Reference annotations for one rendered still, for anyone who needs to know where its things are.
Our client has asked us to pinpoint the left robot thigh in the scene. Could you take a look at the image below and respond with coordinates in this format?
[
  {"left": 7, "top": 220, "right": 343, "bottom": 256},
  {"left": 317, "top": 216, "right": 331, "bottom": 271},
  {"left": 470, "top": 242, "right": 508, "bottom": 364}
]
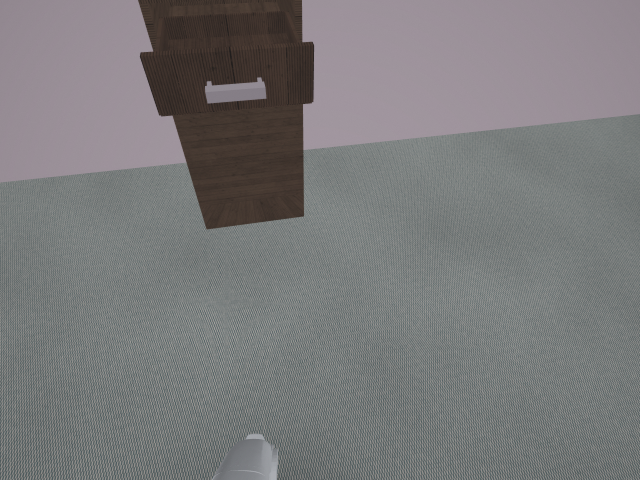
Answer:
[{"left": 212, "top": 439, "right": 278, "bottom": 480}]

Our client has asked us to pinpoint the drawer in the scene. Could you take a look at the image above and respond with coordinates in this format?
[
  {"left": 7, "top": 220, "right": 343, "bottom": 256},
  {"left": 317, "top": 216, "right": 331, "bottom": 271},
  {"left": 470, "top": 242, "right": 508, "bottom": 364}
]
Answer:
[{"left": 140, "top": 11, "right": 314, "bottom": 117}]

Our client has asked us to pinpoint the cabinet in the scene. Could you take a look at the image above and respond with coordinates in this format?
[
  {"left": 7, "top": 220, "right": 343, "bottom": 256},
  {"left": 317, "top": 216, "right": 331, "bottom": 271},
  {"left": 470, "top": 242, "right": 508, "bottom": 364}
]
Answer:
[{"left": 138, "top": 0, "right": 304, "bottom": 229}]

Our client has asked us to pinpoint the handle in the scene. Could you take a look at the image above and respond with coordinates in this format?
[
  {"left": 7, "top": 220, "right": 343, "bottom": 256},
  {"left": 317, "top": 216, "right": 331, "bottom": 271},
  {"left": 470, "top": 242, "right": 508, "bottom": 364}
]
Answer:
[{"left": 205, "top": 77, "right": 266, "bottom": 104}]

